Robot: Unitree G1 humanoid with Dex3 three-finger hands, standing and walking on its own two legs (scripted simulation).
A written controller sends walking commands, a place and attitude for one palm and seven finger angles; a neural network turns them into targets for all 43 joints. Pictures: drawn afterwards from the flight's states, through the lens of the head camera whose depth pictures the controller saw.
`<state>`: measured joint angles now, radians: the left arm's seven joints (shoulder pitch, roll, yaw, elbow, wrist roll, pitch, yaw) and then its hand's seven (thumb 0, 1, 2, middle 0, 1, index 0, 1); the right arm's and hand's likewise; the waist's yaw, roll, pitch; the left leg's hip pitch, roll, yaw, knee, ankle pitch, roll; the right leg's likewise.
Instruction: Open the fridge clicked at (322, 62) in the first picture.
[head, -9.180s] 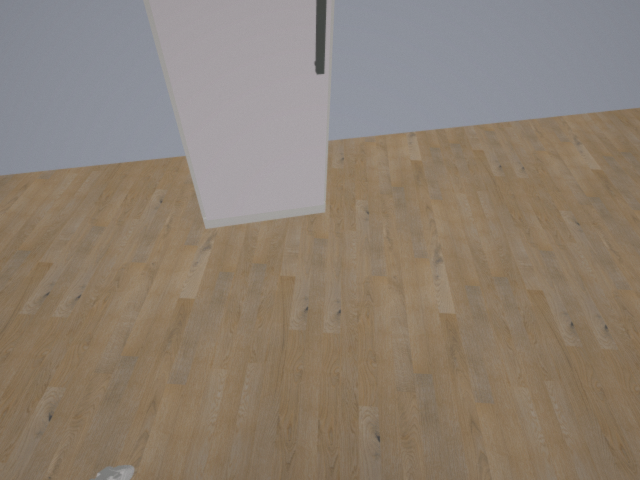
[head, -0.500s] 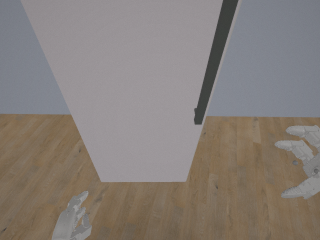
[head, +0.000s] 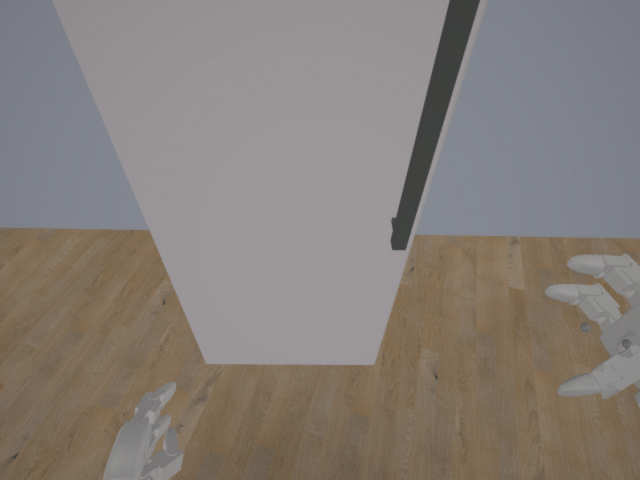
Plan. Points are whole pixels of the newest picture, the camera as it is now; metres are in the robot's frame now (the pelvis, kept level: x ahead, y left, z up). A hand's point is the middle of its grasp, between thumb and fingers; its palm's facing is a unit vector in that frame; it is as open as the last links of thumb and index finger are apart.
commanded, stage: move the hooked fingers beside the handle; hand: right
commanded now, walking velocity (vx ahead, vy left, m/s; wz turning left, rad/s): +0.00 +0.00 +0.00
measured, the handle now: (426, 117) +0.54 -0.12 +0.20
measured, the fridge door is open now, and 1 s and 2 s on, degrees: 0 0 0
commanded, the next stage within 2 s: none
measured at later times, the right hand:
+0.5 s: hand (540, 282) +0.33 -0.25 +0.11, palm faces -0.03 +1.00 +0.00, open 14.0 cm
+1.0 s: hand (507, 250) +0.38 -0.22 +0.11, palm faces -0.02 +1.00 +0.01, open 14.0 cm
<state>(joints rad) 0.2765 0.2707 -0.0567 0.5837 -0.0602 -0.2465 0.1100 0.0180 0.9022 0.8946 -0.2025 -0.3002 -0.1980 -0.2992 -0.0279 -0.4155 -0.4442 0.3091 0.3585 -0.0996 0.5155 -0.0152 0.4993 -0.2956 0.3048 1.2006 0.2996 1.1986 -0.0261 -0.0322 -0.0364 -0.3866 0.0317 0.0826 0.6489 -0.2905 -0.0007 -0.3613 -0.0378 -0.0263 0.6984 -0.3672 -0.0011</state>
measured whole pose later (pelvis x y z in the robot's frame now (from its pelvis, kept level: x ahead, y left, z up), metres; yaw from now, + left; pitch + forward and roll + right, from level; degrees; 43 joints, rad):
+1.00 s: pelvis +0.01 +0.00 +0.00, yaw +1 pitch +6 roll +1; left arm 0.31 0.28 -0.04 0.60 -0.06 -0.12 0.09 0.02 0.90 0.89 -0.20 -0.30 -0.20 -0.30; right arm -0.41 -0.40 -0.36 0.66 0.26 -0.16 0.40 -0.02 0.50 -0.30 0.30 1.20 0.30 1.20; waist 0.02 -0.02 -0.05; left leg -0.48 0.03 0.07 0.68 -0.30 0.00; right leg -0.44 -0.04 -0.04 0.71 -0.37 0.00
